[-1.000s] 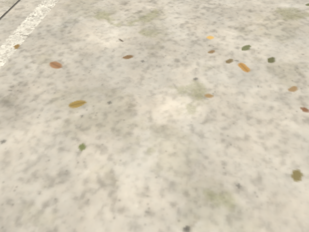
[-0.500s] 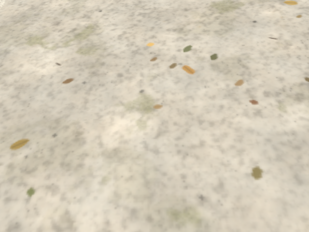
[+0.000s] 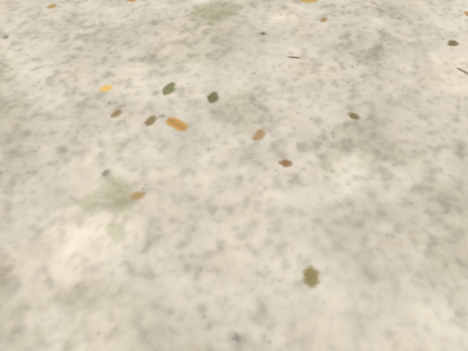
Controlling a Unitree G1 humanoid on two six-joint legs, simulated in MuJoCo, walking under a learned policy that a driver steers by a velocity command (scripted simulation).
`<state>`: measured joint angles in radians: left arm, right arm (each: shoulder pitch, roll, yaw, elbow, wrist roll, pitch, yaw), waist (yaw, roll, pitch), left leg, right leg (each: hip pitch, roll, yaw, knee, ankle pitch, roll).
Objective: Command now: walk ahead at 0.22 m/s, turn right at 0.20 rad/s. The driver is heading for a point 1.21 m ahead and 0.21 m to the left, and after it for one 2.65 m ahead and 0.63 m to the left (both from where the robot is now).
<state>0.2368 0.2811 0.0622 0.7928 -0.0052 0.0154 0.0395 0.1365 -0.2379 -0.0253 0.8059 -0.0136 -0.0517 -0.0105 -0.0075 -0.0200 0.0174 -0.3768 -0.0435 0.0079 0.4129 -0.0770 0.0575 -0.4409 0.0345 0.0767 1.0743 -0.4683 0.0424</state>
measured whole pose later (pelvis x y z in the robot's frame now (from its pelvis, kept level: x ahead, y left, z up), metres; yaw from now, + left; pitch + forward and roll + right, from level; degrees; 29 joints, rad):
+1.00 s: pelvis +0.41 +0.04 +0.01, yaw +0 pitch +2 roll +2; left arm 0.13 0.27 0.05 0.77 -0.01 -0.08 0.01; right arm 0.36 -0.25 -0.05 0.91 0.01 -0.09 0.02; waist -0.06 -0.04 0.00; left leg -0.06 -0.08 0.05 0.22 -0.19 0.06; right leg -0.71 -0.14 0.04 0.79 0.01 -0.01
